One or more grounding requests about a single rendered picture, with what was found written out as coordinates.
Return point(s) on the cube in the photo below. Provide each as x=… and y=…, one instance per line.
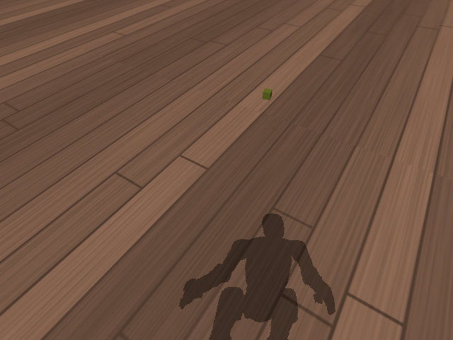
x=267, y=93

